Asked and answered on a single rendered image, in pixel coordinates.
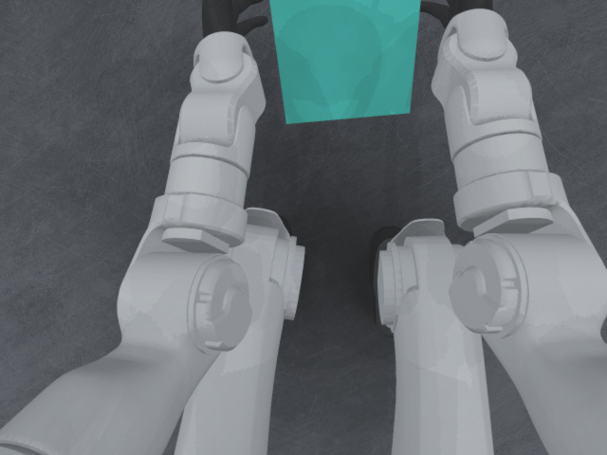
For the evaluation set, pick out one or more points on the carton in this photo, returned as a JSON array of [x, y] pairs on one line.
[[343, 59]]

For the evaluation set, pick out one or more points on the robot right hand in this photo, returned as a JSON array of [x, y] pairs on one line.
[[446, 13]]

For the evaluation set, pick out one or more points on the right robot shin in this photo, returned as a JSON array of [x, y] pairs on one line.
[[423, 227]]

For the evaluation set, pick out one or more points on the robot left hand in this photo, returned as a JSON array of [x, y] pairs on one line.
[[222, 15]]

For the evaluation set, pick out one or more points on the right robot forearm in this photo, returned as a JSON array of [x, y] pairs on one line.
[[494, 136]]

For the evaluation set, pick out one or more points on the robot left foot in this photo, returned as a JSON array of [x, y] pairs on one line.
[[286, 224]]

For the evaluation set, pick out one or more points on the left robot forearm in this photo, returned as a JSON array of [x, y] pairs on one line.
[[202, 209]]

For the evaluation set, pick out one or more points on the robot left upper arm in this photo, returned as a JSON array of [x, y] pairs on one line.
[[177, 312]]

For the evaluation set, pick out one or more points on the robot right upper arm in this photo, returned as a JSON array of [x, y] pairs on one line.
[[539, 302]]

